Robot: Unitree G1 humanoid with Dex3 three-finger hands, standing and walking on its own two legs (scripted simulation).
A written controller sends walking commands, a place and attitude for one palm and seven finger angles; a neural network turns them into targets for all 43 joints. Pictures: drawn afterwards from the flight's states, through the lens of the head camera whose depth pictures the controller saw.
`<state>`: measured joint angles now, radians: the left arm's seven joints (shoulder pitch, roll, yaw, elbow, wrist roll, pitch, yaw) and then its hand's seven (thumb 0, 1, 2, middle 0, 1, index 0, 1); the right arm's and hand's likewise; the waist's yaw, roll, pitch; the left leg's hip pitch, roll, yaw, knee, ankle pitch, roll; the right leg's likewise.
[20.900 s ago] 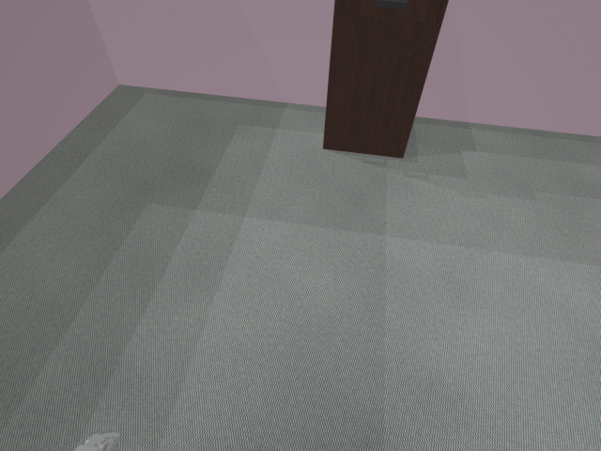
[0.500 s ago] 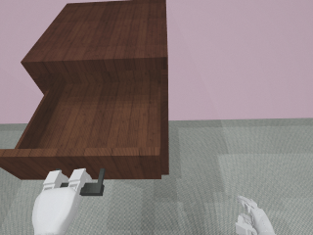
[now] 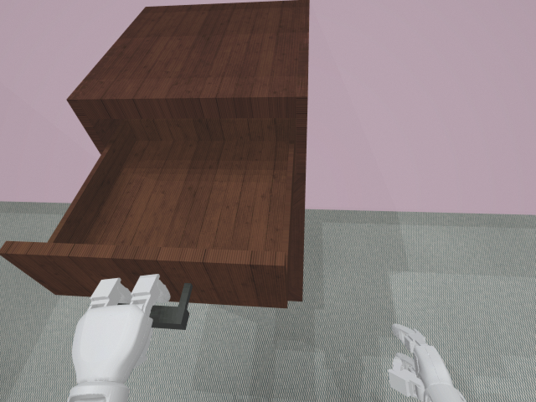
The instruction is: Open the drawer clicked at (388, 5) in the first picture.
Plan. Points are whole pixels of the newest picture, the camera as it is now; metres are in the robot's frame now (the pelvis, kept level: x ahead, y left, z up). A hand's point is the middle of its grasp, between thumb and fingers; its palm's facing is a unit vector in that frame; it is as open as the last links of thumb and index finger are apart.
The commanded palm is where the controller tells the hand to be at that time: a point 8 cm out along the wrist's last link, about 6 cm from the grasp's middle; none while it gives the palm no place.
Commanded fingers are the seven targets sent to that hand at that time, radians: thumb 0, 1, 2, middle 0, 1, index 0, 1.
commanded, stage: open the thumb to release the handle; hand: left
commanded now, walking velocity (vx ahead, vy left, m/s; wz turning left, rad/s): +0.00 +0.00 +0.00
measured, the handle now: (145, 301) +0.24 +0.21 +0.04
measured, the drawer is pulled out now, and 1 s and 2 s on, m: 0.30 0.30 0.30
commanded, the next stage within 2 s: lift the hand off the handle in 0.26 s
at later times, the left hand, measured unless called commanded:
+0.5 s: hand (134, 345) +0.19 +0.21 +0.02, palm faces +0.05 -0.07 -1.00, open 13.7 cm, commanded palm +0.16 +0.22 +0.07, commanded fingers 0.00 -0.50 0.30 -0.30 -1.20 -0.30 -1.20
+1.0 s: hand (129, 329) +0.20 +0.21 +0.05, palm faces +0.04 -0.08 -1.00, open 13.3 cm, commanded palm +0.17 +0.21 +0.12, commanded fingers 0.00 -0.50 0.30 -0.30 -1.20 -0.30 -1.20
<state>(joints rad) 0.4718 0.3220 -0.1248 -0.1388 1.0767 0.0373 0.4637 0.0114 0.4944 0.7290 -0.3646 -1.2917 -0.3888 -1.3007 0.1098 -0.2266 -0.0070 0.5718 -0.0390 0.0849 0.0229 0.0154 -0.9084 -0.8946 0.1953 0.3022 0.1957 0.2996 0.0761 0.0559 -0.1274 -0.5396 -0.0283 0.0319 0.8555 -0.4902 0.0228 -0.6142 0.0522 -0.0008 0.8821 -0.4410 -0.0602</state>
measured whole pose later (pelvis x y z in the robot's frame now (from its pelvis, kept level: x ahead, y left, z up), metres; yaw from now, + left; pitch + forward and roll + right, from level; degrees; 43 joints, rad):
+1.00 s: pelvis -0.02 +0.00 +0.02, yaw +1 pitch +5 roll +1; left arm 0.31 0.36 -0.14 -0.06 1.04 0.04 0.34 0.00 -0.49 0.31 -0.34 -1.21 -0.42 -1.24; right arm 0.09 -0.23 -0.01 0.62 -0.03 0.07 -0.03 0.02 -0.91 -0.89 0.20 0.30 0.20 0.30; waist 0.09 0.07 -0.07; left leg -0.40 -0.04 0.02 0.70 -0.39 0.02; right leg -0.47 0.04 -0.01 0.73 -0.35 -0.06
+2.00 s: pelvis -0.02 +0.01 +0.04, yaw +1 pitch -3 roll +0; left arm 0.28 0.50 -0.02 -0.48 0.85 0.19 -0.01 0.00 -0.49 0.31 -0.32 -1.20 -0.32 -1.20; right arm 0.05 -0.27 0.05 0.58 0.03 0.16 0.02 0.02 -0.91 -0.89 0.19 0.30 0.19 0.30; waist 0.11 0.12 -0.01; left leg -0.12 -0.04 0.00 0.44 -0.27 0.04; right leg -0.18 0.04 -0.01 0.45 -0.23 -0.04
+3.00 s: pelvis +0.00 +0.01 +0.04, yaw +2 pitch -3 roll -1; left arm 0.48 0.32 0.24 -0.53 -0.05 -0.14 0.12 -0.01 -0.19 0.44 -0.29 -1.00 -0.29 -1.00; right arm 0.20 -0.19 0.04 0.62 0.00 -0.15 -0.06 0.02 -0.91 -0.89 0.20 0.30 0.20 0.30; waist 0.04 0.04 0.02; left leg -0.10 -0.04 -0.02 0.46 -0.31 0.03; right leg -0.14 0.04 -0.03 0.44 -0.26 -0.04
